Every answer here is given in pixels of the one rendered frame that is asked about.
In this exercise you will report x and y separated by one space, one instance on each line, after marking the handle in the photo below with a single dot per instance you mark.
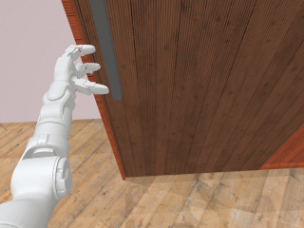
102 26

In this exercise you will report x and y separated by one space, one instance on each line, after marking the robot left upper arm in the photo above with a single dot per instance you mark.
38 184

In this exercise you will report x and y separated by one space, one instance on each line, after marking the robot left hand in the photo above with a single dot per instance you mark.
66 71

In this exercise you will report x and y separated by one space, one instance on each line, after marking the wardrobe door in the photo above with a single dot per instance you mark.
291 151
208 85

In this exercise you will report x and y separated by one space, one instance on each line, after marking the left robot forearm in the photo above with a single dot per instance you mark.
50 138

